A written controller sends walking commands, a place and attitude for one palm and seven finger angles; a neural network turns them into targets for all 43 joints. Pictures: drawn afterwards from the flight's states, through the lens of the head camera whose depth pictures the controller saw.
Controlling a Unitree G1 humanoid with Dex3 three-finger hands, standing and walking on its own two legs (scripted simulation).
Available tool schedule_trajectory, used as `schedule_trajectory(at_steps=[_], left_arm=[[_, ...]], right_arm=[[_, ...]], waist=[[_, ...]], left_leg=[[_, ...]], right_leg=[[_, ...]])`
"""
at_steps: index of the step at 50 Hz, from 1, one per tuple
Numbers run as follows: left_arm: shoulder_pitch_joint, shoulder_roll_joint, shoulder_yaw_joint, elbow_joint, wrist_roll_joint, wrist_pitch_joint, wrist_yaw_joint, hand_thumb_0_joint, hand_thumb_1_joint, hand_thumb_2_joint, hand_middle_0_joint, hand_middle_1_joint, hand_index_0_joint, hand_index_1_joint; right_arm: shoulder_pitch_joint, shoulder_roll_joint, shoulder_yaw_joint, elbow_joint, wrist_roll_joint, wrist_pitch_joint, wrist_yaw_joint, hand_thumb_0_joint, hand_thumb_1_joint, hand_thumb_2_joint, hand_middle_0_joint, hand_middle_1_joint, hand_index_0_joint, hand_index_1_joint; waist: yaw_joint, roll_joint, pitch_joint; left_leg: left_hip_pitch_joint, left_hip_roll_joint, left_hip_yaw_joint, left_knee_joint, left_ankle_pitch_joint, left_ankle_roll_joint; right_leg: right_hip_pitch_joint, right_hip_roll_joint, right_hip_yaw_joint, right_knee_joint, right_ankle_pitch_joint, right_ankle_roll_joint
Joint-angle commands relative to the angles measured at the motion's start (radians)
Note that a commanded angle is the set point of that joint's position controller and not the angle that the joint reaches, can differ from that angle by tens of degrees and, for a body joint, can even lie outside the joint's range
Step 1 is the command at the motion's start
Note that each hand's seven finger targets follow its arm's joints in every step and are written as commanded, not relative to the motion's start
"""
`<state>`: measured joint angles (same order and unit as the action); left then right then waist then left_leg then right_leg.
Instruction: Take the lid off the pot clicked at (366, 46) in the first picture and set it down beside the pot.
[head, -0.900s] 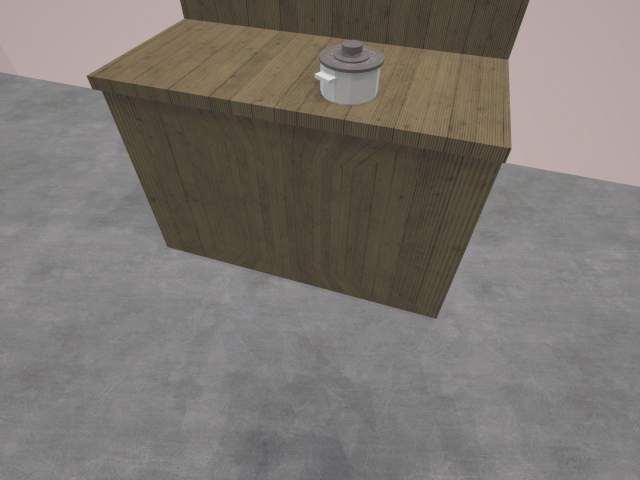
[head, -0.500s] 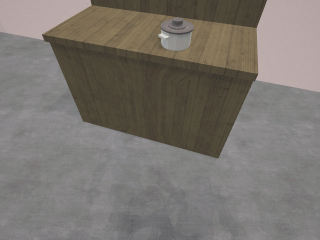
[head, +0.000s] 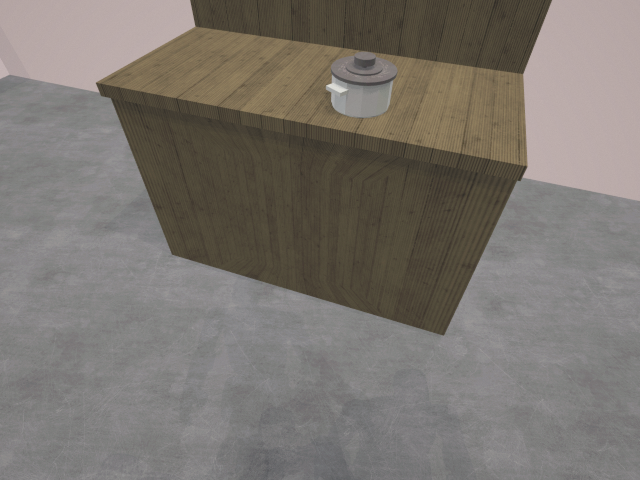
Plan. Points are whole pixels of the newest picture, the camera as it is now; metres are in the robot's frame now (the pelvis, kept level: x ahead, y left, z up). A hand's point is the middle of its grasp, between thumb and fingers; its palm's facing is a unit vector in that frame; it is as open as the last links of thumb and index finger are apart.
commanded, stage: walk to a spot facing it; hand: left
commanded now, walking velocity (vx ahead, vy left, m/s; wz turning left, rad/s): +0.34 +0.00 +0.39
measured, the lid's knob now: (364, 59) +1.02 -0.05 +0.11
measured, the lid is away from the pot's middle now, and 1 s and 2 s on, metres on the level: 0.00 0.00 0.00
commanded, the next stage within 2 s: turn to face it in 0.32 s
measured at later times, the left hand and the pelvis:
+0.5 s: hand (207, 430) +0.23 +0.19 -0.17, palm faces +0.10 -0.98 -0.18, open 7.4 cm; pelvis +0.16 +0.01 -0.01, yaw +6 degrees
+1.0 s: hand (217, 393) +0.30 +0.19 -0.18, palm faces +0.05 -0.98 -0.21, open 7.4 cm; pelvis +0.26 +0.00 -0.01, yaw -5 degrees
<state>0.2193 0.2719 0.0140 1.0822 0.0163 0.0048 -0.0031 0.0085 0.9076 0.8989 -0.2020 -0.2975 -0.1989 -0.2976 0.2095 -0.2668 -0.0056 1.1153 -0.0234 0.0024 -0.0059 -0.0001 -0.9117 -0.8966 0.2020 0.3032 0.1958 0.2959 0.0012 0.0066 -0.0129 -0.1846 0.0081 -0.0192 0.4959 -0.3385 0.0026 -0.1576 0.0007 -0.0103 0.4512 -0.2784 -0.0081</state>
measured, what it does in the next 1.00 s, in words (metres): walks ahead: right foot, then left foot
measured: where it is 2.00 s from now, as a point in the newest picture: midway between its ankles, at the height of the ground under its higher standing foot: (341, 430)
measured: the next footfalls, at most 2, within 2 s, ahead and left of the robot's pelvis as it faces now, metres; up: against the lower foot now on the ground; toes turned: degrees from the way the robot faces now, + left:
right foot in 0.54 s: +0.35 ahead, -0.08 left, +0.00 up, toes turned +0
left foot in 0.98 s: +0.31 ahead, +0.12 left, +0.00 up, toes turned -4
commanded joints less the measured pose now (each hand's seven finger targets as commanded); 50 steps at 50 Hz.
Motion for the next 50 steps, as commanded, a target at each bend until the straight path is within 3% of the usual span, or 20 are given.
schedule_trajectory(at_steps=[1, 3, 5, 6, 7, 8, 11, 15, 22, 25, 26, 27, 28, 29, 31, 34, 43, 47, 48, 50], left_arm=[[0.113, 0.193, 0.063, -0.054, 0.007, -0.019, 0.016, 0.000, 0.900, 0.900, -0.200, -0.300, -0.200, -0.300], [0.090, 0.170, 0.068, -0.070, 0.009, -0.033, 0.015, 0.000, 0.900, 0.900, -0.200, -0.300, -0.200, -0.300], [0.039, 0.129, 0.063, -0.092, 0.006, -0.029, 0.010, 0.000, 0.900, 0.900, -0.200, -0.300, -0.200, -0.300], [0.031, 0.070, 0.053, -0.109, 0.000, -0.026, 0.003, 0.000, 0.900, 0.900, -0.200, -0.300, -0.200, -0.300], [0.004, 0.018, 0.040, -0.149, 0.000, -0.032, -0.001, 0.000, 0.900, 0.900, -0.200, -0.300, -0.200, -0.300], [-0.047, 0.041, 0.045, -0.174, 0.011, -0.046, 0.002, 0.000, 0.900, 0.900, -0.200, -0.300, -0.200, -0.300], [-0.034, 0.029, 0.053, -0.145, 0.012, -0.056, -0.009, 0.000, 0.900, 0.900, -0.200, -0.300, -0.200, -0.300], [-0.009, -0.016, 0.046, -0.145, 0.004, -0.047, -0.014, 0.000, 0.900, 0.900, -0.200, -0.300, -0.200, -0.300], [-0.055, -0.062, 0.048, -0.176, -0.006, -0.048, -0.015, 0.000, 0.900, 0.900, -0.200, -0.300, -0.200, -0.300], [0.181, -0.012, 0.069, -0.104, 0.002, -0.056, -0.004, 0.000, 0.900, 0.900, -0.200, -0.300, -0.200, -0.300], [0.293, 0.042, 0.085, -0.066, 0.011, -0.069, 0.007, 0.000, 0.900, 0.900, -0.200, -0.300, -0.200, -0.300], [0.343, 0.132, 0.107, -0.060, 0.012, -0.074, 0.018, 0.000, 0.900, 0.900, -0.200, -0.300, -0.200, -0.300], [0.323, 0.129, 0.102, -0.067, -0.010, -0.064, 0.023, 0.000, 0.900, 0.900, -0.200, -0.300, -0.200, -0.300], [0.224, 0.084, 0.098, -0.087, -0.009, -0.053, 0.028, 0.000, 0.900, 0.900, -0.200, -0.300, -0.200, -0.300], [0.089, 0.032, 0.086, -0.137, -0.003, -0.043, 0.038, 0.000, 0.900, 0.900, -0.200, -0.300, -0.200, -0.300], [0.038, 0.022, 0.083, -0.157, 0.005, -0.036, 0.037, 0.000, 0.900, 0.900, -0.200, -0.300, -0.200, -0.300], [0.072, 0.079, 0.106, -0.190, 0.007, -0.006, 0.014, 0.000, 0.900, 0.900, -0.200, -0.300, -0.200, -0.300], [0.052, 0.073, 0.108, -0.207, -0.001, 0.003, 0.015, 0.000, 0.900, 0.900, -0.200, -0.300, -0.200, -0.300], [0.052, 0.052, 0.102, -0.211, -0.005, 0.005, 0.012, 0.000, 0.900, 0.900, -0.200, -0.300, -0.200, -0.300], [0.050, 0.001, 0.089, -0.237, -0.008, 0.000, 0.000, 0.000, 0.900, 0.900, -0.200, -0.300, -0.200, -0.300]], right_arm=[[-0.010, -0.075, -0.031, -0.088, 0.000, -0.018, 0.005, 0.000, -0.900, -0.900, 0.200, 0.300, 0.200, 0.300], [0.042, -0.049, -0.035, -0.094, 0.006, -0.034, 0.011, 0.000, -0.900, -0.900, 0.200, 0.300, 0.200, 0.300], [0.189, -0.026, -0.038, -0.051, 0.010, -0.046, 0.013, 0.000, -0.900, -0.900, 0.200, 0.300, 0.200, 0.300], [0.300, -0.083, -0.055, -0.022, 0.003, -0.053, 0.004, 0.000, -0.900, -0.900, 0.200, 0.300, 0.200, 0.300], [0.407, -0.155, -0.076, -0.005, -0.007, -0.061, -0.011, 0.000, -0.900, -0.900, 0.200, 0.300, 0.200, 0.300], [0.417, -0.142, -0.070, -0.007, -0.003, -0.057, -0.017, 0.000, -0.900, -0.900, 0.200, 0.300, 0.200, 0.300], [0.301, -0.045, -0.048, -0.039, 0.006, -0.086, -0.021, 0.000, -0.900, -0.900, 0.200, 0.300, 0.200, 0.300], [0.330, -0.008, -0.040, -0.014, 0.016, -0.109, -0.037, 0.000, -0.900, -0.900, 0.200, 0.300, 0.200, 0.300], [0.298, -0.015, -0.050, 0.001, 0.010, -0.093, -0.039, 0.000, -0.900, -0.900, 0.200, 0.300, 0.200, 0.300], [0.290, -0.024, -0.057, 0.004, 0.011, -0.082, -0.036, 0.000, -0.900, -0.900, 0.200, 0.300, 0.200, 0.300], [0.314, 0.004, -0.055, 0.005, 0.016, -0.077, -0.030, 0.000, -0.900, -0.900, 0.200, 0.300, 0.200, 0.300], [0.393, 0.059, -0.052, -0.016, 0.024, -0.078, -0.028, 0.000, -0.900, -0.900, 0.200, 0.300, 0.200, 0.300], [0.360, 0.037, -0.055, -0.028, 0.025, -0.064, -0.039, 0.000, -0.900, -0.900, 0.200, 0.300, 0.200, 0.300], [0.286, 0.049, -0.057, -0.038, 0.025, -0.058, -0.039, 0.000, -0.900, -0.900, 0.200, 0.300, 0.200, 0.300], [0.201, 0.059, -0.046, -0.070, 0.008, -0.045, -0.031, 0.000, -0.900, -0.900, 0.200, 0.300, 0.200, 0.300], [0.190, 0.072, -0.045, -0.090, 0.003, -0.011, -0.031, 0.000, -0.900, -0.900, 0.200, 0.300, 0.200, 0.300], [0.038, 0.030, -0.055, -0.206, 0.013, -0.009, -0.026, 0.000, -0.900, -0.900, 0.200, 0.300, 0.200, 0.300], [0.098, 0.013, -0.057, -0.201, 0.018, -0.021, -0.036, 0.000, -0.900, -0.900, 0.200, 0.300, 0.200, 0.300], [0.116, -0.009, -0.062, -0.196, 0.018, -0.027, -0.041, 0.000, -0.900, -0.900, 0.200, 0.300, 0.200, 0.300], [0.080, -0.115, -0.078, -0.245, 0.004, -0.022, -0.040, 0.000, -0.900, -0.900, 0.200, 0.300, 0.200, 0.300]], waist=[[0.031, -0.195, 0.171], [-0.003, -0.130, 0.154], [-0.062, -0.020, 0.138], [-0.100, 0.181, 0.128], [-0.121, 0.363, 0.129], [-0.111, 0.209, 0.147], [-0.042, 0.049, 0.151], [-0.024, 0.081, 0.085], [-0.021, 0.116, 0.114], [0.073, 0.037, 0.017], [0.112, -0.090, -0.054], [0.095, -0.345, -0.156], [0.075, -0.263, -0.149], [0.056, -0.161, -0.019], [0.011, -0.102, 0.049], [-0.030, -0.091, 0.002], [0.012, -0.108, -0.027], [-0.020, -0.093, -0.039], [-0.028, -0.049, -0.041], [-0.018, 0.259, 0.057]], left_leg=[[-0.279, 0.026, 0.048, 0.216, -0.129, 0.012], [-0.210, 0.044, 0.053, 0.146, -0.104, 0.022], [0.061, 0.015, 0.056, -0.054, -0.026, 0.030], [0.151, 0.125, -0.193, -0.206, -0.168, 0.079], [0.234, 0.327, -0.532, -0.348, -0.191, 0.172], [0.234, 0.357, -0.567, -0.342, -0.082, 0.235], [0.166, 0.290, -0.363, -0.316, 0.191, 0.226], [0.238, 0.213, -0.170, -0.271, 0.577, 0.210], [0.097, 0.196, -0.048, -0.241, 0.553, 0.161], [0.063, 0.168, 0.022, 0.032, 0.578, 0.097], [-0.069, 0.109, 0.058, 0.272, 0.391, 0.055], [-0.256, -0.053, 0.117, 0.627, -0.164, 0.005], [-0.259, -0.009, 0.009, 0.778, -0.285, 0.013], [-0.295, 0.033, 0.010, 0.814, -0.227, 0.012], [-0.286, 0.091, 0.002, 0.769, -0.134, 0.003], [-0.187, 0.081, 0.033, 0.573, -0.105, -0.028], [-0.157, 0.011, 0.034, 0.253, -0.070, -0.027], [0.036, 0.007, 0.023, -0.030, 0.048, -0.014], [0.132, 0.055, -0.014, -0.114, 0.058, 0.005], [0.106, 0.398, -0.402, -0.304, 0.067, 0.150]], right_leg=[[-0.034, -0.326, 0.349, -0.301, -0.460, -0.159], [-0.055, -0.323, 0.258, -0.226, -0.305, -0.167], [-0.223, -0.209, 0.071, -0.040, -0.256, -0.101], [-0.350, -0.095, -0.042, 0.227, -0.207, -0.044], [-0.552, 0.003, -0.105, 0.512, -0.288, 0.004], [-0.618, -0.044, 0.003, 0.629, -0.251, -0.013], [-0.609, -0.121, 0.039, 0.694, -0.072, 0.000], [-0.584, -0.108, -0.016, 0.602, -0.007, 0.024], [-0.307, -0.063, -0.091, 0.225, 0.139, -0.003], [-0.004, -0.025, -0.092, 0.096, 0.218, -0.026], [0.194, -0.113, 0.031, 0.087, 0.316, -0.074], [0.323, -0.398, 0.466, -0.038, 0.521, -0.212], [0.218, -0.438, 0.531, -0.124, 0.466, -0.271], [0.074, -0.393, 0.487, -0.168, 0.314, -0.278], [-0.130, -0.323, 0.383, -0.187, 0.213, -0.247], [-0.222, -0.245, 0.235, -0.188, 0.303, -0.199], [-0.155, -0.190, 0.383, -0.207, 0.076, -0.191], [-0.201, -0.142, 0.371, -0.152, 0.054, -0.126], [-0.267, -0.093, 0.326, -0.103, 0.015, -0.088], [-0.483, 0.070, 0.074, 0.270, -0.183, 0.002]])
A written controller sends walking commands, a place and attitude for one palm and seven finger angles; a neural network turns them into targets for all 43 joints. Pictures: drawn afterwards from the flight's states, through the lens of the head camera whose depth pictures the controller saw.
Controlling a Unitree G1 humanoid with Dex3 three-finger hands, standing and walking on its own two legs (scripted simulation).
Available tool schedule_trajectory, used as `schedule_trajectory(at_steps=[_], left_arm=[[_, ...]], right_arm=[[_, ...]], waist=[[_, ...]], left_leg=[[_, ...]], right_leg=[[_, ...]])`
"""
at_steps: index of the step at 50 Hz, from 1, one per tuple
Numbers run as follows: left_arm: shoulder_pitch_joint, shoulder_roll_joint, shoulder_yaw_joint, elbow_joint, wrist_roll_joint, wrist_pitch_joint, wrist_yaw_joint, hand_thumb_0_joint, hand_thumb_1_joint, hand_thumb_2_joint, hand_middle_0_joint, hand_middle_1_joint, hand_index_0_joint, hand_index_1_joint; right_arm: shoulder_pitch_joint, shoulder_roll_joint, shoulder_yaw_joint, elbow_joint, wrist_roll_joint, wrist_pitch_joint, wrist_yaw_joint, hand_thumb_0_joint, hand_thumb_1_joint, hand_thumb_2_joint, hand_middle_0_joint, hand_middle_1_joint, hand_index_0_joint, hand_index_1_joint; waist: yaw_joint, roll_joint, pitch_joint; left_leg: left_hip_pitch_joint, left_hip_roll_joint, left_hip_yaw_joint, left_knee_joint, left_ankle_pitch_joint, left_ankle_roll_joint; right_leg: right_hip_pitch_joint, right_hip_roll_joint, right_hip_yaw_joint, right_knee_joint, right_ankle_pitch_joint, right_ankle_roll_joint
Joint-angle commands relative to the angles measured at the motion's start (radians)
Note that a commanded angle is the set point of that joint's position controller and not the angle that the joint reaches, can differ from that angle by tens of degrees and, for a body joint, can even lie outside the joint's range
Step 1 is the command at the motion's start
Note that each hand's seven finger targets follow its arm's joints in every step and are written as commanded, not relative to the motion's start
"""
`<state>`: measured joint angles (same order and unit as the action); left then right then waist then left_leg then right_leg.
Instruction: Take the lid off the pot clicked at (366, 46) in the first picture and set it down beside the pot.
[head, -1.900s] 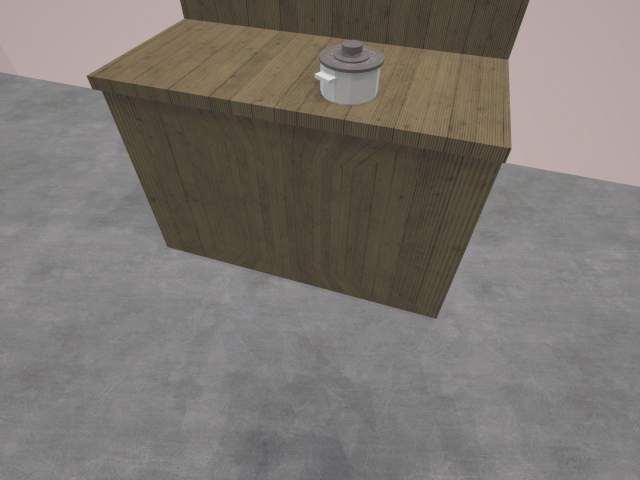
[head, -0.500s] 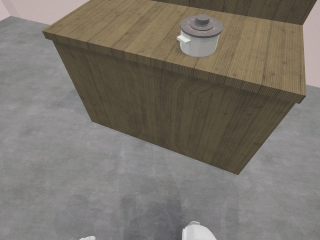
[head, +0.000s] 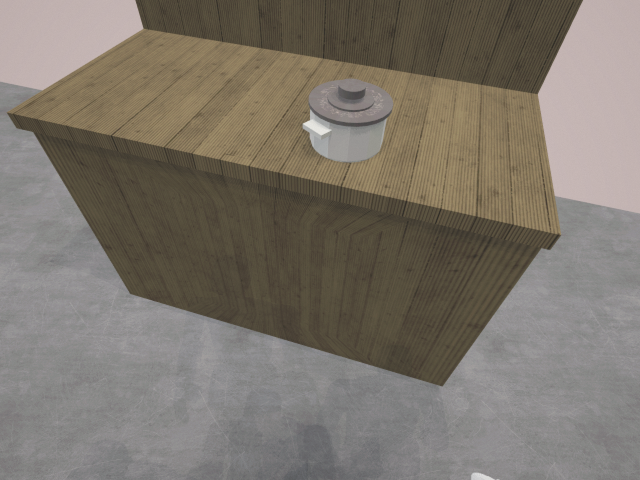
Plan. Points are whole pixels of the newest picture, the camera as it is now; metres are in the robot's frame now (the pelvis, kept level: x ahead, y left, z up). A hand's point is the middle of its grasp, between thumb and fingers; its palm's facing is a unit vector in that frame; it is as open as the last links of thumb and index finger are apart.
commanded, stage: turn to face it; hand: left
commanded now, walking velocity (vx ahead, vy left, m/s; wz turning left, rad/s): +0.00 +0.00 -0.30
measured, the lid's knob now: (351, 88) +0.77 +0.02 +0.12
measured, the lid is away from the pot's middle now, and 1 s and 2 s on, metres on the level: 0.00 0.00 0.00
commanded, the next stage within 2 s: take the last steps up to it in 0.16 s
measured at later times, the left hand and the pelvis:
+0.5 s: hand out of the picture +0.12 +0.13 -0.15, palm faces -0.08 -0.97 -0.23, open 7.3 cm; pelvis +0.05 -0.05 +0.01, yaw -8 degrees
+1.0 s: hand (233, 410) +0.25 +0.16 -0.16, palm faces -0.09 -0.98 -0.19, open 7.4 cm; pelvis +0.19 -0.02 +0.01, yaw -10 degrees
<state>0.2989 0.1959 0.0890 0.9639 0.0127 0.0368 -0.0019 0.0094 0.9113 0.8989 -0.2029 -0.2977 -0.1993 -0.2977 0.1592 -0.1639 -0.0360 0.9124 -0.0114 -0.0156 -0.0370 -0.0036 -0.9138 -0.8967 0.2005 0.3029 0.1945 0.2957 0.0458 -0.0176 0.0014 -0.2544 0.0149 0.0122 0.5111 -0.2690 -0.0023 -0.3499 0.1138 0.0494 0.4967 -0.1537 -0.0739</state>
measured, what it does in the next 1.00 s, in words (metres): walks ahead: right foot, then left foot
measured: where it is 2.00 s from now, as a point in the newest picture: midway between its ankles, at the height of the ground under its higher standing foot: outside the picture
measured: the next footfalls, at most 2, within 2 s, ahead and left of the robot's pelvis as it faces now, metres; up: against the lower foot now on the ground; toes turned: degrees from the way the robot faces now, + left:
right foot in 0.32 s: +0.04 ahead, -0.14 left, +0.00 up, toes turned -10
left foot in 0.78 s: +0.25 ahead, +0.07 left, +0.00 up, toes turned -4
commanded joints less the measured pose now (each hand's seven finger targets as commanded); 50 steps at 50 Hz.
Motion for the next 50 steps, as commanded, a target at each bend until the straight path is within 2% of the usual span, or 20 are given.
schedule_trajectory(at_steps=[1, 3, 5, 11, 13, 14, 15, 16, 17, 18, 23, 32, 35, 37, 38, 39, 40, 43, 46, 50], left_arm=[[-0.053, 0.110, 0.023, -0.120, 0.006, -0.031, -0.004, 0.000, 0.900, 0.900, -0.200, -0.300, -0.200, -0.300], [0.018, 0.110, 0.034, -0.075, 0.016, -0.012, -0.010, 0.000, 0.900, 0.900, -0.200, -0.300, -0.200, -0.300], [0.028, 0.090, 0.028, -0.066, 0.009, -0.006, -0.015, 0.000, 0.900, 0.900, -0.200, -0.300, -0.200, -0.300], [-0.071, 0.045, -0.007, -0.095, 0.000, -0.013, -0.010, 0.000, 0.900, 0.900, -0.200, -0.300, -0.200, -0.300], [-0.031, 0.048, -0.006, -0.074, 0.002, -0.026, -0.009, 0.000, 0.900, 0.900, -0.200, -0.300, -0.200, -0.300], [0.030, 0.066, -0.001, -0.051, 0.005, -0.036, -0.010, 0.000, 0.900, 0.900, -0.200, -0.300, -0.200, -0.300], [0.073, 0.136, 0.009, -0.036, 0.012, -0.046, -0.002, 0.000, 0.900, 0.900, -0.200, -0.300, -0.200, -0.300], [0.129, 0.233, 0.030, -0.019, 0.013, -0.051, 0.008, 0.000, 0.900, 0.900, -0.200, -0.300, -0.200, -0.300], [0.171, 0.219, 0.024, -0.012, 0.004, -0.049, 0.014, 0.000, 0.900, 0.900, -0.200, -0.300, -0.200, -0.300], [0.128, 0.178, 0.023, -0.010, 0.007, -0.054, 0.020, 0.000, 0.900, 0.900, -0.200, -0.300, -0.200, -0.300], [0.056, 0.108, 0.000, -0.009, 0.008, -0.087, 0.022, 0.000, 0.900, 0.900, -0.200, -0.300, -0.200, -0.300], [0.115, 0.132, 0.003, 0.042, 0.014, -0.103, 0.020, 0.000, 0.900, 0.900, -0.200, -0.300, -0.200, -0.300], [0.096, 0.134, 0.006, 0.051, 0.016, -0.100, 0.022, 0.000, 0.900, 0.900, -0.200, -0.300, -0.200, -0.300], [0.081, 0.110, 0.001, 0.060, 0.007, -0.095, 0.020, 0.000, 0.900, 0.900, -0.200, -0.300, -0.200, -0.300], [0.107, 0.072, -0.005, 0.054, 0.000, -0.092, 0.014, 0.000, 0.900, 0.900, -0.200, -0.300, -0.200, -0.300], [0.132, 0.026, -0.015, 0.036, -0.007, -0.092, 0.009, 0.000, 0.900, 0.900, -0.200, -0.300, -0.200, -0.300], [0.092, 0.044, -0.017, 0.009, 0.003, -0.086, 0.014, 0.000, 0.900, 0.900, -0.200, -0.300, -0.200, -0.300], [0.021, 0.031, -0.012, 0.023, 0.010, -0.082, 0.004, 0.000, 0.900, 0.900, -0.200, -0.300, -0.200, -0.300], [0.089, -0.004, -0.019, 0.036, 0.011, -0.062, -0.001, 0.000, 0.900, 0.900, -0.200, -0.300, -0.200, -0.300], [0.027, -0.007, -0.021, 0.002, 0.013, -0.050, -0.001, 0.000, 0.900, 0.900, -0.200, -0.300, -0.200, -0.300]], right_arm=[[0.082, -0.202, -0.040, -0.059, -0.015, -0.003, -0.010, 0.000, -0.900, -0.900, 0.200, 0.300, 0.200, 0.300], [0.008, -0.147, -0.019, -0.062, -0.014, -0.007, -0.014, 0.000, -0.900, -0.900, 0.200, 0.300, 0.200, 0.300], [0.009, -0.132, -0.010, -0.058, -0.009, -0.011, -0.016, 0.000, -0.900, -0.900, 0.200, 0.300, 0.200, 0.300], [0.144, -0.186, -0.033, 0.012, -0.021, 0.000, -0.010, 0.000, -0.900, -0.900, 0.200, 0.300, 0.200, 0.300], [0.159, -0.197, -0.042, 0.030, -0.017, 0.004, -0.007, 0.000, -0.900, -0.900, 0.200, 0.300, 0.200, 0.300], [0.160, -0.194, -0.043, 0.034, -0.011, 0.003, -0.002, 0.000, -0.900, -0.900, 0.200, 0.300, 0.200, 0.300], [0.176, -0.142, -0.034, 0.032, 0.002, 0.002, 0.007, 0.000, -0.900, -0.900, 0.200, 0.300, 0.200, 0.300], [0.118, -0.078, -0.015, -0.008, 0.002, 0.001, 0.012, 0.000, -0.900, -0.900, 0.200, 0.300, 0.200, 0.300], [0.064, -0.119, -0.021, -0.017, -0.008, 0.004, 0.008, 0.000, -0.900, -0.900, 0.200, 0.300, 0.200, 0.300], [0.064, -0.113, -0.025, -0.002, -0.014, 0.002, 0.013, 0.000, -0.900, -0.900, 0.200, 0.300, 0.200, 0.300], [0.106, -0.074, -0.024, 0.053, -0.014, -0.010, 0.037, 0.000, -0.900, -0.900, 0.200, 0.300, 0.200, 0.300], [0.013, -0.065, -0.030, 0.017, -0.004, -0.028, 0.053, 0.000, -0.900, -0.900, 0.200, 0.300, 0.200, 0.300], [0.061, -0.058, -0.029, 0.030, -0.001, -0.041, 0.049, 0.000, -0.900, -0.900, 0.200, 0.300, 0.200, 0.300], [0.212, -0.083, -0.030, 0.081, -0.007, -0.054, 0.035, 0.000, -0.900, -0.900, 0.200, 0.300, 0.200, 0.300], [0.326, -0.164, -0.047, 0.107, -0.018, -0.063, 0.024, 0.000, -0.900, -0.900, 0.200, 0.300, 0.200, 0.300], [0.392, -0.250, -0.063, 0.113, -0.023, -0.058, 0.017, 0.000, -0.900, -0.900, 0.200, 0.300, 0.200, 0.300], [0.400, -0.260, -0.057, 0.100, -0.015, -0.041, 0.014, 0.000, -0.900, -0.900, 0.200, 0.300, 0.200, 0.300], [0.221, -0.108, -0.013, 0.073, -0.013, -0.055, 0.009, 0.000, -0.900, -0.900, 0.200, 0.300, 0.200, 0.300], [0.179, -0.090, -0.003, 0.073, -0.004, -0.070, 0.004, 0.000, -0.900, -0.900, 0.200, 0.300, 0.200, 0.300], [0.190, -0.100, -0.009, 0.083, -0.005, -0.065, 0.005, 0.000, -0.900, -0.900, 0.200, 0.300, 0.200, 0.300]], waist=[[-0.057, 0.187, 0.094], [-0.003, 0.171, 0.061], [0.002, 0.124, 0.037], [-0.077, 0.190, -0.005], [-0.061, 0.171, -0.043], [-0.032, 0.120, -0.083], [-0.021, -0.047, -0.123], [0.017, -0.310, -0.085], [0.056, -0.212, -0.049], [0.022, -0.209, 0.006], [-0.035, -0.082, 0.048], [-0.010, -0.088, 0.105], [-0.040, -0.084, 0.107], [-0.103, -0.003, 0.056], [-0.138, 0.157, -0.023], [-0.131, 0.372, -0.078], [-0.138, 0.271, -0.033], [-0.074, 0.097, 0.093], [-0.022, 0.106, 0.031], [-0.032, 0.102, 0.061]], left_leg=[[0.056, 0.428, -0.396, -0.324, 0.083, 0.213], [0.006, 0.298, -0.198, -0.292, 0.161, 0.168], [0.029, 0.242, -0.082, -0.249, 0.317, 0.149], [0.157, 0.266, -0.037, -0.128, 0.561, 0.158], [0.142, 0.247, -0.018, -0.045, 0.537, 0.120], [0.105, 0.207, 0.025, 0.027, 0.391, 0.075], [-0.086, 0.140, 0.082, 0.155, 0.084, 0.022], [-0.330, 0.025, 0.144, 0.345, -0.339, -0.026], [-0.346, 0.048, 0.023, 0.482, -0.379, -0.009], [-0.403, 0.062, -0.017, 0.557, -0.288, -0.001], [-0.317, 0.077, 0.039, 0.482, -0.100, -0.029], [-0.287, 0.062, 0.047, 0.250, -0.046, -0.018], [-0.127, 0.037, 0.071, 0.109, 0.009, -0.006], [0.122, -0.001, 0.078, -0.038, 0.087, 0.012], [0.288, 0.139, -0.113, -0.095, 0.113, 0.067], [0.386, 0.376, -0.424, -0.220, 0.166, 0.169], [0.308, 0.427, -0.517, -0.263, 0.099, 0.242], [0.063, 0.303, -0.295, -0.314, 0.077, 0.208], [0.035, 0.230, -0.118, -0.310, 0.270, 0.180], [0.034, 0.222, -0.076, -0.317, 0.274, 0.206]], right_leg=[[-0.260, -0.097, 0.011, 0.395, -0.316, 0.083], [-0.199, -0.098, 0.012, 0.556, -0.237, 0.097], [-0.196, -0.119, -0.005, 0.605, -0.188, 0.104], [-0.060, -0.130, -0.102, 0.242, -0.278, 0.102], [0.066, -0.113, -0.120, 0.061, -0.152, 0.090], [0.187, -0.117, -0.118, -0.070, -0.023, 0.085], [0.382, -0.243, 0.055, -0.127, 0.027, 0.038], [0.444, -0.470, 0.382, -0.218, 0.052, -0.070], [0.367, -0.500, 0.405, -0.249, -0.056, -0.151], [0.350, -0.441, 0.359, -0.264, -0.081, -0.145], [0.254, -0.358, 0.152, -0.249, 0.115, -0.129], [0.271, -0.398, 0.161, -0.282, 0.063, -0.126], [0.211, -0.379, 0.118, -0.216, 0.113, -0.090], [0.130, -0.282, 0.029, 0.002, 0.175, -0.044], [0.014, -0.186, -0.044, 0.250, 0.035, -0.001], [-0.178, -0.082, -0.136, 0.533, -0.410, 0.045], [-0.227, -0.104, -0.061, 0.683, -0.469, 0.033], [-0.239, -0.202, -0.024, 0.744, -0.251, 0.043], [-0.150, -0.212, -0.057, 0.629, -0.176, 0.065], [-0.122, -0.218, -0.093, 0.401, -0.169, 0.076]])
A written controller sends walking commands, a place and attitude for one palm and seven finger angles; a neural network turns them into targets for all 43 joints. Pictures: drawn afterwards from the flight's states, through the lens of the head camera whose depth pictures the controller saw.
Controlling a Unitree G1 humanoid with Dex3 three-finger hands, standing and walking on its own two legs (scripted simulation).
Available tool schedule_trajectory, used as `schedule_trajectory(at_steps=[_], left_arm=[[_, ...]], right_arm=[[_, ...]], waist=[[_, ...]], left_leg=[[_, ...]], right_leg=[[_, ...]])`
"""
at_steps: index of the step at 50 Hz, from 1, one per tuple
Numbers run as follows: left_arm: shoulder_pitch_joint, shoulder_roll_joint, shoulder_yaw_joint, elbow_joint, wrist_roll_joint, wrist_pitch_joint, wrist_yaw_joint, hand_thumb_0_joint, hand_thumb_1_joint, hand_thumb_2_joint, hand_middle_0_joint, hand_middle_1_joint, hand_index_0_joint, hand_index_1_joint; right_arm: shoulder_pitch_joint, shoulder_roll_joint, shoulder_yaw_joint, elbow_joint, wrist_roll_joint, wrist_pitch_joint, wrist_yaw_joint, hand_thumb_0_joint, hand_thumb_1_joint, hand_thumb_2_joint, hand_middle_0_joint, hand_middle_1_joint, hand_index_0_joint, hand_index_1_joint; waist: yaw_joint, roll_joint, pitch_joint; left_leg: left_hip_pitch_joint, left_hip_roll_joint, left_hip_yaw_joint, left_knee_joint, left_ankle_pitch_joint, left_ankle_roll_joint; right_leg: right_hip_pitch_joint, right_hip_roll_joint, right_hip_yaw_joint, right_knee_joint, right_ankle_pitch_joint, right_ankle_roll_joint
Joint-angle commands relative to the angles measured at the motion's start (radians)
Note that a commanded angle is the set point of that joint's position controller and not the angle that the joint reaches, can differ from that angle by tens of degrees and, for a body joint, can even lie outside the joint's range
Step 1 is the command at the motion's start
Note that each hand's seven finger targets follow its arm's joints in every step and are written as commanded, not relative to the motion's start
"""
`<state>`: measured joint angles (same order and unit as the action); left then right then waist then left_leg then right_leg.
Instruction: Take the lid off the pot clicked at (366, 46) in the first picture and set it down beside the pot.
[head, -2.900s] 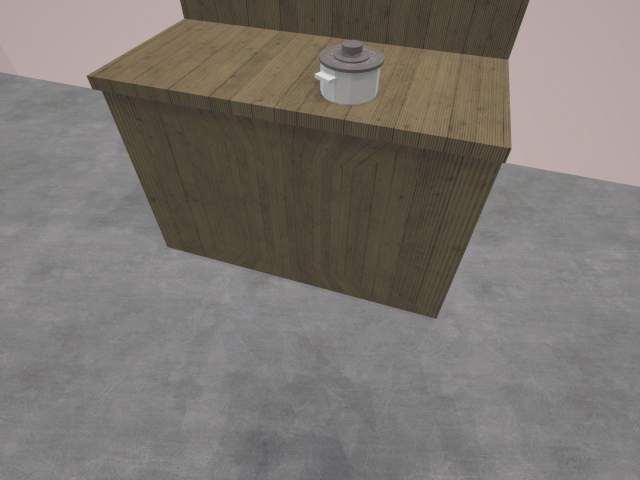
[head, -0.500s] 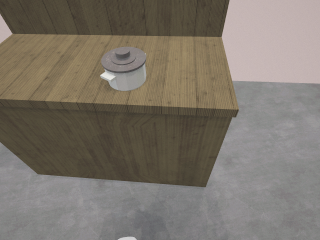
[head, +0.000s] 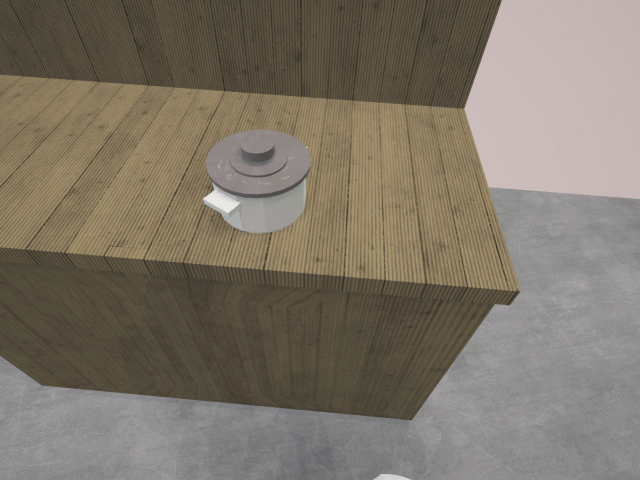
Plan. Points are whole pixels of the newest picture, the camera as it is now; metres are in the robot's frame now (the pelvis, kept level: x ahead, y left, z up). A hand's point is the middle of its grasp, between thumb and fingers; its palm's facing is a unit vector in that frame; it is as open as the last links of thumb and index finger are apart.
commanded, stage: come to a stop and stand still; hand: left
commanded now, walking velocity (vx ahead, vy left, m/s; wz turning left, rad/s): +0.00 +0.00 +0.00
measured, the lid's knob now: (257, 147) +0.56 +0.14 +0.11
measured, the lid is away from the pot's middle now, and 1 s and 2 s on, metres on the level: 0.00 0.00 0.00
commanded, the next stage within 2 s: look again from close up in 1.46 s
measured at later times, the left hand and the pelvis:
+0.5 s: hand out of the picture +0.09 +0.19 -0.18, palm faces +0.09 -0.97 -0.22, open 7.3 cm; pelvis +0.02 +0.00 -0.01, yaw +2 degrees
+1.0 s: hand out of the picture -0.03 +0.24 -0.17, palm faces +0.01 -0.97 -0.25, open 7.4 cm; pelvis +0.01 +0.05 -0.01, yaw -3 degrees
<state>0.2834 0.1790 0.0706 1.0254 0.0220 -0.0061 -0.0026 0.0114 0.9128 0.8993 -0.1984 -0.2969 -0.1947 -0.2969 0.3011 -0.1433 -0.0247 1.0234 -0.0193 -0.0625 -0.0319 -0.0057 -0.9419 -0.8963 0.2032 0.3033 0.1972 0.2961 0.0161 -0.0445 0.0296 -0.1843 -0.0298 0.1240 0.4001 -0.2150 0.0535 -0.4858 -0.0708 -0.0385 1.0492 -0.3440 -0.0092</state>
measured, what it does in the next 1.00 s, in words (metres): steps on the spot: right foot, then left foot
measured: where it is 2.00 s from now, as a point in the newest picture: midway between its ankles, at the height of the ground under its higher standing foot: outside the picture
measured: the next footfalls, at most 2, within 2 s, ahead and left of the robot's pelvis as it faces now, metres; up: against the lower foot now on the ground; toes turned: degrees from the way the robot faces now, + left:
right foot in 0.14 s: +0.14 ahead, -0.12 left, +0.00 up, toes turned -3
left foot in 0.54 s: +0.04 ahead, +0.15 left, +0.00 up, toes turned -1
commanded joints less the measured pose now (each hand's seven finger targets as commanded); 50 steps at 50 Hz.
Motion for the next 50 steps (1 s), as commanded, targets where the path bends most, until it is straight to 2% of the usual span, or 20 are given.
schedule_trajectory(at_steps=[1, 5, 6, 8, 9, 12, 16, 20, 24, 25, 27, 29, 30, 34, 38, 41, 43, 46, 48, 50], left_arm=[[0.025, 0.008, -0.007, -0.067, 0.004, -0.007, 0.001, 0.000, 0.900, 0.900, -0.200, -0.300, -0.200, -0.300], [0.087, 0.008, -0.017, -0.033, -0.001, -0.018, 0.023, 0.000, 0.900, 0.900, -0.200, -0.300, -0.200, -0.300], [0.123, 0.043, -0.013, -0.017, 0.002, -0.026, 0.029, 0.000, 0.900, 0.900, -0.200, -0.300, -0.200, -0.300], [0.086, 0.137, -0.011, -0.013, -0.004, -0.033, 0.037, 0.000, 0.900, 0.900, -0.200, -0.300, -0.200, -0.300], [0.044, 0.150, -0.012, -0.027, -0.006, -0.022, 0.037, 0.000, 0.900, 0.900, -0.200, -0.300, -0.200, -0.300], [0.015, 0.138, -0.004, -0.026, -0.008, -0.017, 0.052, 0.000, 0.900, 0.900, -0.200, -0.300, -0.200, -0.300], [0.036, 0.160, 0.017, -0.029, 0.003, -0.004, 0.065, 0.000, 0.900, 0.900, -0.200, -0.300, -0.200, -0.300], [-0.019, 0.169, 0.034, -0.062, 0.011, 0.008, 0.070, 0.000, 0.900, 0.900, -0.200, -0.300, -0.200, -0.300], [-0.093, 0.173, 0.032, -0.091, 0.014, 0.022, 0.056, 0.000, 0.900, 0.900, -0.200, -0.300, -0.200, -0.300], [-0.110, 0.231, -0.023, -0.106, -0.003, -0.013, 0.079, 0.000, 0.900, 0.900, -0.200, -0.300, -0.200, -0.300], [-0.066, 0.112, -0.038, -0.146, -0.007, 0.025, 0.061, 0.000, 0.900, 0.900, -0.200, -0.300, -0.200, -0.300], [0.013, 0.102, -0.041, -0.122, -0.005, 0.022, 0.037, 0.000, 0.900, 0.900, -0.200, -0.300, -0.200, -0.300], [0.055, 0.118, -0.044, -0.089, 0.008, 0.039, 0.032, 0.000, 0.900, 0.900, -0.200, -0.300, -0.200, -0.300], [0.123, 0.098, -0.038, -0.085, 0.021, 0.056, 0.023, 0.000, 0.900, 0.900, -0.200, -0.300, -0.200, -0.300], [0.170, 0.110, -0.031, -0.112, 0.021, 0.039, 0.012, 0.000, 0.900, 0.900, -0.200, -0.300, -0.200, -0.300], [0.195, 0.131, -0.032, -0.115, 0.017, 0.020, 0.015, 0.000, 0.900, 0.900, -0.200, -0.300, -0.200, -0.300], [0.157, 0.136, -0.028, -0.114, 0.011, -0.004, 0.028, 0.000, 0.900, 0.900, -0.200, -0.300, -0.200, -0.300], [0.108, 0.147, -0.022, -0.130, 0.006, -0.004, 0.037, 0.000, 0.900, 0.900, -0.200, -0.300, -0.200, -0.300], [0.091, 0.132, -0.030, -0.117, 0.000, -0.005, 0.036, 0.000, 0.900, 0.900, -0.200, -0.300, -0.200, -0.300], [0.126, 0.087, -0.040, -0.102, -0.006, -0.014, 0.028, 0.000, 0.900, 0.900, -0.200, -0.300, -0.200, -0.300]], right_arm=[[0.052, -0.128, -0.020, -0.023, -0.001, -0.014, 0.000, 0.000, -0.900, -0.900, 0.200, 0.300, 0.200, 0.300], [0.030, -0.115, -0.009, 0.003, 0.003, 0.006, -0.011, 0.000, -0.900, -0.900, 0.200, 0.300, 0.200, 0.300], [0.035, -0.097, -0.006, 0.011, 0.009, 0.009, -0.009, 0.000, -0.900, -0.900, 0.200, 0.300, 0.200, 0.300], [0.093, -0.053, -0.008, 0.021, 0.023, 0.033, -0.005, 0.000, -0.900, -0.900, 0.200, 0.300, 0.200, 0.300], [0.113, -0.048, -0.013, 0.033, 0.019, 0.044, -0.005, 0.000, -0.900, -0.900, 0.200, 0.300, 0.200, 0.300], [0.103, -0.048, -0.020, 0.050, 0.014, 0.071, -0.012, 0.000, -0.900, -0.900, 0.200, 0.300, 0.200, 0.300], [0.027, -0.065, -0.037, 0.014, 0.013, 0.085, -0.016, 0.000, -0.900, -0.900, 0.200, 0.300, 0.200, 0.300], [0.006, -0.060, -0.045, -0.017, 0.016, 0.097, -0.007, 0.000, -0.900, -0.900, 0.200, 0.300, 0.200, 0.300], [0.084, -0.046, -0.043, -0.011, 0.013, 0.087, 0.004, 0.000, -0.900, -0.900, 0.200, 0.300, 0.200, 0.300], [0.079, -0.132, -0.030, -0.044, -0.012, 0.077, 0.017, 0.000, -0.900, -0.900, 0.200, 0.300, 0.200, 0.300], [-0.081, -0.207, -0.063, -0.140, -0.015, 0.047, 0.012, 0.000, -0.900, -0.900, 0.200, 0.300, 0.200, 0.300], [-0.188, -0.245, -0.056, -0.187, -0.017, 0.064, 0.012, 0.000, -0.900, -0.900, 0.200, 0.300, 0.200, 0.300], [-0.221, -0.252, -0.054, -0.181, -0.015, 0.071, 0.020, 0.000, -0.900, -0.900, 0.200, 0.300, 0.200, 0.300], [-0.209, -0.301, -0.062, -0.190, -0.016, 0.093, 0.022, 0.000, -0.900, -0.900, 0.200, 0.300, 0.200, 0.300], [-0.140, -0.265, -0.056, -0.174, -0.015, 0.088, 0.005, 0.000, -0.900, -0.900, 0.200, 0.300, 0.200, 0.300], [-0.092, -0.188, -0.041, -0.172, -0.001, 0.078, -0.001, 0.000, -0.900, -0.900, 0.200, 0.300, 0.200, 0.300], [-0.051, -0.152, -0.025, -0.146, 0.004, 0.071, -0.001, 0.000, -0.900, -0.900, 0.200, 0.300, 0.200, 0.300], [-0.032, -0.134, -0.025, -0.116, 0.007, 0.062, 0.003, 0.000, -0.900, -0.900, 0.200, 0.300, 0.200, 0.300], [0.002, -0.110, -0.011, -0.081, 0.005, 0.045, 0.009, 0.000, -0.900, -0.900, 0.200, 0.300, 0.200, 0.300], [0.013, -0.141, -0.012, -0.064, 0.001, 0.029, 0.001, 0.000, -0.900, -0.900, 0.200, 0.300, 0.200, 0.300]], waist=[[-0.009, 0.137, 0.026], [0.023, 0.056, -0.026], [0.033, 0.007, -0.058], [-0.020, -0.118, -0.064], [-0.039, -0.026, -0.032], [-0.024, -0.162, -0.073], [0.026, -0.119, -0.110], [0.016, -0.055, -0.143], [-0.040, -0.103, -0.125], [-0.087, 0.140, -0.148], [-0.037, 0.367, -0.133], [0.026, 0.197, -0.030], [0.037, 0.267, 0.009], [0.038, 0.133, 0.221], [0.019, 0.130, 0.176], [-0.011, 0.027, 0.073], [-0.035, -0.223, 0.005], [-0.056, -0.006, 0.002], [-0.065, 0.048, -0.010], [-0.037, 0.172, -0.055]], left_leg=[[-0.029, 0.267, -0.185, -0.192, 0.228, 0.154], [-0.061, 0.229, -0.143, 0.001, 0.391, 0.073], [-0.075, 0.169, -0.108, 0.062, 0.247, 0.011], [-0.120, 0.064, -0.068, 0.099, -0.173, -0.064], [-0.059, 0.058, -0.080, 0.087, -0.149, -0.061], [-0.075, 0.069, -0.070, 0.199, -0.144, -0.079], [-0.224, 0.047, -0.118, 0.467, -0.366, -0.091], [-0.212, 0.051, -0.142, 0.510, -0.334, -0.095], [-0.014, 0.032, -0.086, 0.221, -0.127, -0.085], [-0.001, 0.036, -0.175, 0.031, 0.005, -0.041], [-0.060, 0.197, -0.294, -0.096, -0.159, -0.005], [-0.274, 0.181, -0.236, -0.126, -0.406, 0.014], [-0.362, 0.170, -0.268, -0.148, -0.558, 0.015], [-0.513, 0.238, -0.292, -0.202, -0.646, 0.054], [-0.337, 0.255, -0.328, -0.123, -0.525, 0.068], [-0.168, 0.127, -0.223, 0.063, -0.323, 0.015], [-0.177, 0.028, -0.088, 0.303, -0.167, -0.017], [-0.140, 0.035, -0.099, 0.276, -0.200, -0.023], [-0.007, 0.055, -0.123, 0.072, -0.064, -0.010], [0.064, 0.183, -0.310, -0.019, 0.142, 0.044]], right_leg=[[0.036, -0.026, -0.014, -0.212, 0.020, 0.014], [0.300, 0.014, -0.024, -0.543, 0.240, 0.027], [0.371, -0.027, 0.041, -0.627, 0.401, 0.027], [0.351, -0.248, 0.263, -0.642, 0.686, -0.107], [0.263, -0.254, 0.219, -0.635, 0.654, -0.124], [0.323, -0.236, 0.229, -0.623, 0.829, -0.152], [0.441, -0.299, 0.275, -0.622, 1.019, -0.246], [0.396, -0.288, 0.230, -0.635, 0.881, -0.248], [0.205, -0.211, 0.179, -0.653, 0.407, -0.147], [0.334, -0.148, 0.197, -0.448, 0.386, -0.113], [0.133, 0.029, -0.008, -0.375, -0.034, -0.003], [0.283, 0.061, -0.030, -0.412, 0.008, 0.006], [0.298, 0.065, -0.036, -0.377, -0.020, 0.009], [0.206, 0.102, -0.056, -0.226, -0.017, 0.019], [0.162, 0.071, 0.000, -0.418, -0.034, -0.019], [0.097, -0.011, 0.178, -0.668, -0.093, -0.097], [0.165, -0.123, 0.367, -0.807, -0.151, -0.160], [0.157, -0.150, 0.329, -0.759, -0.084, -0.200], [0.113, -0.083, 0.198, -0.643, 0.012, -0.131], [0.102, 0.029, 0.055, -0.506, 0.127, -0.049]])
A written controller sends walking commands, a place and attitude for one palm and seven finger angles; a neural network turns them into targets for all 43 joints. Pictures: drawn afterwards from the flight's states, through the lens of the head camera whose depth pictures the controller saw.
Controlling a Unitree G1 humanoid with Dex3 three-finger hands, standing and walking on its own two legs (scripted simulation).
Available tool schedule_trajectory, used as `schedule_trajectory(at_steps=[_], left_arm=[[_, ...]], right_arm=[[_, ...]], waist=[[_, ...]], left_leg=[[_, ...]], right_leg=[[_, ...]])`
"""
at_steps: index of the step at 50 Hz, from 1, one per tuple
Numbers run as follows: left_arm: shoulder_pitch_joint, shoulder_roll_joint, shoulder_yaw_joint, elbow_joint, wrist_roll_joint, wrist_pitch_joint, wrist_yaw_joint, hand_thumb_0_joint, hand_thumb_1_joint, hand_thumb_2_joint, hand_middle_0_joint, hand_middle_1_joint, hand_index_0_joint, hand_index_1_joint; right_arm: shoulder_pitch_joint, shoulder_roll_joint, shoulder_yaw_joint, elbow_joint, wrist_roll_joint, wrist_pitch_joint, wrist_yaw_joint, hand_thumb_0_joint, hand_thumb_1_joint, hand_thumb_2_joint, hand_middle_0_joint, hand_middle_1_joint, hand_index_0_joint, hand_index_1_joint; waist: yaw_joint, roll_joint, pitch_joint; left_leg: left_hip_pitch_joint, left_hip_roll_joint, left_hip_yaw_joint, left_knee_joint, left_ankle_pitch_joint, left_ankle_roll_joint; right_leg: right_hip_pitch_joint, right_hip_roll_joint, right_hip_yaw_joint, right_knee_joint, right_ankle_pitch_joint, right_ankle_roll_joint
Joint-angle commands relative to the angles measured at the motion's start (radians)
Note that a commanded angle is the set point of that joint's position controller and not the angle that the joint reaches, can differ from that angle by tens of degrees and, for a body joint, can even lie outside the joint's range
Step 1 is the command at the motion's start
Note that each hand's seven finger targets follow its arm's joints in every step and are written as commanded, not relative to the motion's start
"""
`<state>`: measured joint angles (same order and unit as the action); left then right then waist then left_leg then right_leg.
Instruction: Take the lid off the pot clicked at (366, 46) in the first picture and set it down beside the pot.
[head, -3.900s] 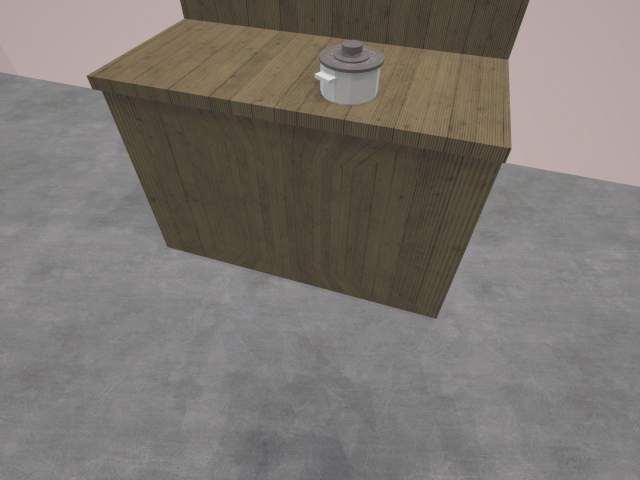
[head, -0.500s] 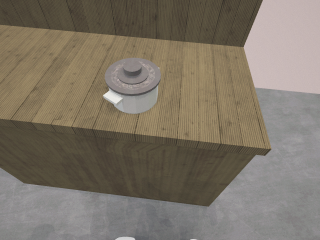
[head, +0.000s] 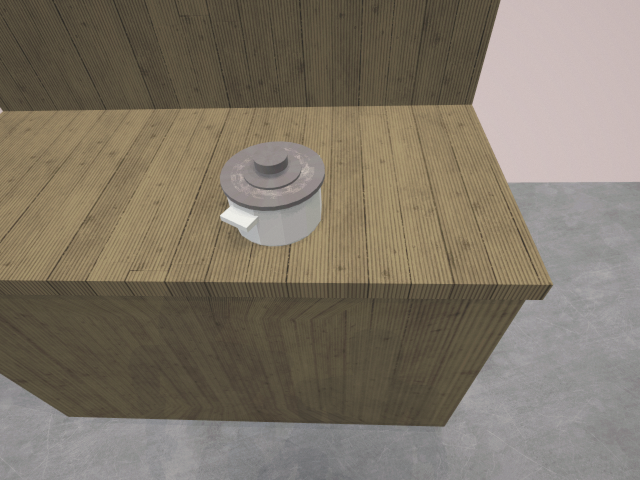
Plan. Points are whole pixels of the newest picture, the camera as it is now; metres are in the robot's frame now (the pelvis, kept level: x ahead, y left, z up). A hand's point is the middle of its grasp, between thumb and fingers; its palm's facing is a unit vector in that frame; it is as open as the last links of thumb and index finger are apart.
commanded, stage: come to a stop and stand still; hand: left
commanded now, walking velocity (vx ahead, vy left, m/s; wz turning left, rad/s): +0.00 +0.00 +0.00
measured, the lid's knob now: (270, 159) +0.54 +0.12 +0.12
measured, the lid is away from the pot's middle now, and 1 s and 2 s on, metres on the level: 0.00 0.00 0.00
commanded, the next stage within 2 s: look again from close up in 0.46 s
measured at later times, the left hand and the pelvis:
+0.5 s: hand out of the picture +0.06 +0.17 -0.15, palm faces +0.03 -0.97 -0.24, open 7.3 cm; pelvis +0.02 -0.01 +0.01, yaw +0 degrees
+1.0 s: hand out of the picture -0.01 +0.16 -0.16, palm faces +0.04 -0.98 -0.20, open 7.4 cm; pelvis +0.00 -0.01 +0.01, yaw +0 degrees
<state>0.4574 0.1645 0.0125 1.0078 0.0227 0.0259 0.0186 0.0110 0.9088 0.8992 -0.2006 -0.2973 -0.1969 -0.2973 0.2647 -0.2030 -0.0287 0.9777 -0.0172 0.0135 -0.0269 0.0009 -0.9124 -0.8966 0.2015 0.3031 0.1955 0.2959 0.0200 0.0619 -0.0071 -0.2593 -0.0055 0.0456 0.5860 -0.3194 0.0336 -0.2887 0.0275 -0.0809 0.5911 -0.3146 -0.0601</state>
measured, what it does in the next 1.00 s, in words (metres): stands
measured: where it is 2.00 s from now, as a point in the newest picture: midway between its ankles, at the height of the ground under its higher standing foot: outside the picture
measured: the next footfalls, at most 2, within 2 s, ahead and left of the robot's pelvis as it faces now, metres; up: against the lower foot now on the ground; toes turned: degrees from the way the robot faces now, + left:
none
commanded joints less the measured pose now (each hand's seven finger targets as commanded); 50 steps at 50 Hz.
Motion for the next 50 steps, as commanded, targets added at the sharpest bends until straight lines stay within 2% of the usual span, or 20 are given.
schedule_trajectory(at_steps=[1, 3, 5, 9, 11, 14, 19, 20, 23, 25, 26, 30, 34, 39, 43, 44, 45, 46, 49, 50], left_arm=[[-0.038, 0.085, 0.017, -0.082, -0.005, -0.049, 0.006, 0.000, 0.900, 0.900, -0.200, -0.300, -0.200, -0.300], [-0.028, 0.083, 0.014, -0.042, -0.004, -0.045, 0.011, 0.000, 0.900, 0.900, -0.200, -0.300, -0.200, -0.300], [-0.024, 0.080, 0.013, -0.023, -0.010, -0.048, 0.016, 0.000, 0.900, 0.900, -0.200, -0.300, -0.200, -0.300], [-0.048, 0.078, 0.011, -0.008, -0.014, -0.054, 0.025, 0.000, 0.900, 0.900, -0.200, -0.300, -0.200, -0.300], [-0.075, 0.081, 0.010, -0.005, -0.017, -0.053, 0.028, 0.000, 0.900, 0.900, -0.200, -0.300, -0.200, -0.300], [-0.088, 0.089, 0.009, -0.001, -0.017, -0.058, 0.030, 0.000, 0.900, 0.900, -0.200, -0.300, -0.200, -0.300], [-0.116, 0.088, 0.008, 0.002, -0.018, -0.059, 0.033, 0.000, 0.900, 0.900, -0.200, -0.300, -0.200, -0.300], [-0.123, 0.093, 0.009, 0.002, -0.019, -0.057, 0.032, 0.000, 0.900, 0.900, -0.200, -0.300, -0.200, -0.300], [-0.127, 0.088, 0.008, 0.004, -0.017, -0.057, 0.034, 0.000, 0.900, 0.900, -0.200, -0.300, -0.200, -0.300], [-0.133, 0.094, 0.009, 0.007, -0.018, -0.056, 0.033, 0.000, 0.900, 0.900, -0.200, -0.300, -0.200, -0.300], [-0.132, 0.090, 0.008, 0.008, -0.017, -0.056, 0.033, 0.000, 0.900, 0.900, -0.200, -0.300, -0.200, -0.300], [-0.131, 0.097, 0.007, 0.017, -0.016, -0.055, 0.031, 0.000, 0.900, 0.900, -0.200, -0.300, -0.200, -0.300], [-0.122, 0.094, 0.004, 0.028, -0.015, -0.058, 0.031, 0.000, 0.900, 0.900, -0.200, -0.300, -0.200, -0.300], [-0.111, 0.090, 0.001, 0.040, -0.014, -0.057, 0.029, 0.000, 0.900, 0.900, -0.200, -0.300, -0.200, -0.300], [-0.102, 0.082, -0.001, 0.046, -0.014, -0.056, 0.028, 0.000, 0.900, 0.900, -0.200, -0.300, -0.200, -0.300], [-0.099, 0.083, -0.002, 0.049, -0.014, -0.057, 0.028, 0.000, 0.900, 0.900, -0.200, -0.300, -0.200, -0.300], [-0.098, 0.088, 0.000, 0.051, -0.015, -0.055, 0.027, 0.000, 0.900, 0.900, -0.200, -0.300, -0.200, -0.300], [-0.097, 0.082, -0.002, 0.051, -0.015, -0.054, 0.027, 0.000, 0.900, 0.900, -0.200, -0.300, -0.200, -0.300], [-0.089, 0.079, -0.003, 0.058, -0.014, -0.057, 0.027, 0.000, 0.900, 0.900, -0.200, -0.300, -0.200, -0.300], [-0.087, 0.083, -0.003, 0.058, -0.015, -0.055, 0.026, 0.000, 0.900, 0.900, -0.200, -0.300, -0.200, -0.300]], right_arm=[[0.045, -0.111, -0.012, -0.019, -0.004, -0.044, -0.013, 0.000, -0.900, -0.900, 0.200, 0.300, 0.200, 0.300], [0.032, -0.083, -0.002, 0.008, -0.001, -0.049, -0.016, 0.000, -0.900, -0.900, 0.200, 0.300, 0.200, 0.300], [0.041, -0.054, 0.007, 0.023, 0.000, -0.053, -0.018, 0.000, -0.900, -0.900, 0.200, 0.300, 0.200, 0.300], [0.067, -0.025, 0.014, 0.066, 0.000, -0.053, -0.017, 0.000, -0.900, -0.900, 0.200, 0.300, 0.200, 0.300], [0.069, -0.015, 0.016, 0.077, -0.001, -0.049, -0.014, 0.000, -0.900, -0.900, 0.200, 0.300, 0.200, 0.300], [0.075, -0.004, 0.017, 0.097, 0.001, -0.046, -0.013, 0.000, -0.900, -0.900, 0.200, 0.300, 0.200, 0.300], [0.078, -0.006, 0.016, 0.120, 0.002, -0.045, -0.013, 0.000, -0.900, -0.900, 0.200, 0.300, 0.200, 0.300], [0.078, -0.004, 0.015, 0.119, 0.001, -0.046, -0.013, 0.000, -0.900, -0.900, 0.200, 0.300, 0.200, 0.300], [0.071, -0.009, 0.014, 0.127, 0.003, -0.042, -0.013, 0.000, -0.900, -0.900, 0.200, 0.300, 0.200, 0.300], [0.072, -0.006, 0.012, 0.125, 0.002, -0.042, -0.012, 0.000, -0.900, -0.900, 0.200, 0.300, 0.200, 0.300], [0.062, -0.013, 0.012, 0.125, 0.002, -0.041, -0.012, 0.000, -0.900, -0.900, 0.200, 0.300, 0.200, 0.300], [0.059, -0.011, 0.012, 0.125, 0.003, -0.039, -0.012, 0.000, -0.900, -0.900, 0.200, 0.300, 0.200, 0.300], [0.055, -0.016, 0.014, 0.130, 0.005, -0.037, -0.011, 0.000, -0.900, -0.900, 0.200, 0.300, 0.200, 0.300], [0.054, -0.014, 0.017, 0.133, 0.006, -0.037, -0.010, 0.000, -0.900, -0.900, 0.200, 0.300, 0.200, 0.300], [0.055, -0.014, 0.019, 0.135, 0.006, -0.035, -0.010, 0.000, -0.900, -0.900, 0.200, 0.300, 0.200, 0.300], [0.056, -0.012, 0.019, 0.138, 0.007, -0.036, -0.010, 0.000, -0.900, -0.900, 0.200, 0.300, 0.200, 0.300], [0.059, -0.009, 0.019, 0.136, 0.007, -0.036, -0.010, 0.000, -0.900, -0.900, 0.200, 0.300, 0.200, 0.300], [0.056, -0.014, 0.019, 0.136, 0.007, -0.036, -0.010, 0.000, -0.900, -0.900, 0.200, 0.300, 0.200, 0.300], [0.068, -0.007, 0.022, 0.143, 0.008, -0.036, -0.009, 0.000, -0.900, -0.900, 0.200, 0.300, 0.200, 0.300], [0.068, -0.003, 0.020, 0.141, 0.008, -0.035, -0.009, 0.000, -0.900, -0.900, 0.200, 0.300, 0.200, 0.300]], waist=[[-0.026, 0.020, -0.004], [-0.007, 0.016, 0.012], [-0.001, -0.032, 0.026], [-0.011, -0.074, 0.025], [-0.012, -0.062, 0.039], [-0.015, -0.081, 0.044], [-0.019, -0.079, 0.040], [-0.018, -0.069, 0.028], [-0.018, -0.073, 0.051], [-0.019, -0.072, 0.029], [-0.018, -0.054, 0.043], [-0.018, -0.069, 0.041], [-0.021, -0.057, 0.057], [-0.020, -0.047, 0.066], [-0.020, -0.061, 0.084], [-0.019, -0.047, 0.090], [-0.017, -0.062, 0.077], [-0.016, -0.046, 0.082], [-0.017, -0.057, 0.089], [-0.015, -0.080, 0.084]], left_leg=[[0.102, 0.187, -0.235, -0.199, 0.307, 0.080], [0.034, 0.161, -0.203, -0.184, 0.372, 0.068], [0.005, 0.128, -0.166, -0.178, 0.346, 0.048], [0.008, 0.084, -0.115, -0.154, 0.257, 0.021], [0.005, 0.083, -0.113, -0.169, 0.221, 0.016], [0.013, 0.078, -0.100, -0.164, 0.230, 0.008], [0.047, 0.085, -0.102, -0.183, 0.264, 0.004], [0.064, 0.091, -0.105, -0.193, 0.274, 0.005], [0.064, 0.089, -0.101, -0.192, 0.265, 0.003], [0.082, 0.094, -0.102, -0.205, 0.266, 0.003], [0.086, 0.094, -0.102, -0.199, 0.274, 0.004], [0.099, 0.097, -0.101, -0.213, 0.256, 0.003], [0.103, 0.095, -0.100, -0.217, 0.245, 0.000], [0.105, 0.096, -0.104, -0.229, 0.231, 0.003], [0.098, 0.096, -0.107, -0.239, 0.202, 0.004], [0.098, 0.094, -0.107, -0.240, 0.202, 0.003], [0.102, 0.099, -0.108, -0.247, 0.194, 0.005], [0.095, 0.095, -0.108, -0.243, 0.191, 0.005], [0.092, 0.093, -0.109, -0.247, 0.189, 0.004], [0.090, 0.096, -0.108, -0.250, 0.171, 0.006]], right_leg=[[-0.061, -0.056, 0.070, -0.054, 0.111, 0.015], [0.023, -0.075, 0.077, -0.069, 0.173, 0.015], [0.075, -0.094, 0.098, -0.099, 0.227, 0.003], [0.111, -0.144, 0.156, -0.130, 0.294, -0.016], [0.107, -0.147, 0.157, -0.144, 0.265, -0.015], [0.125, -0.163, 0.174, -0.161, 0.328, -0.013], [0.135, -0.163, 0.165, -0.163, 0.380, -0.007], [0.135, -0.158, 0.156, -0.163, 0.370, -0.007], [0.127, -0.160, 0.162, -0.178, 0.364, -0.001], [0.138, -0.161, 0.155, -0.181, 0.359, -0.002], [0.123, -0.159, 0.159, -0.184, 0.357, 0.000], [0.125, -0.159, 0.156, -0.202, 0.336, 0.003], [0.116, -0.164, 0.169, -0.218, 0.329, 0.005], [0.107, -0.160, 0.168, -0.234, 0.280, 0.006], [0.088, -0.156, 0.170, -0.247, 0.221, 0.003], [0.087, -0.157, 0.172, -0.251, 0.219, 0.004], [0.091, -0.153, 0.164, -0.252, 0.199, 0.004], [0.087, -0.154, 0.168, -0.253, 0.191, 0.005], [0.085, -0.156, 0.172, -0.257, 0.188, 0.004], [0.086, -0.152, 0.167, -0.262, 0.161, 0.006]])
